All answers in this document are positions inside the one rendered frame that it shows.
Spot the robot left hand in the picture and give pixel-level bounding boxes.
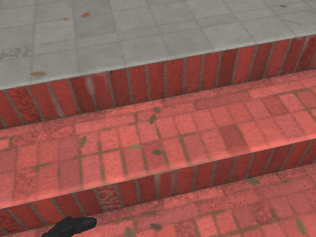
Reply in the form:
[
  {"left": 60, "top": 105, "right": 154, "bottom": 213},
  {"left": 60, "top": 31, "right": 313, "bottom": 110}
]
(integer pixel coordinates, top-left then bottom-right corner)
[{"left": 41, "top": 216, "right": 97, "bottom": 237}]

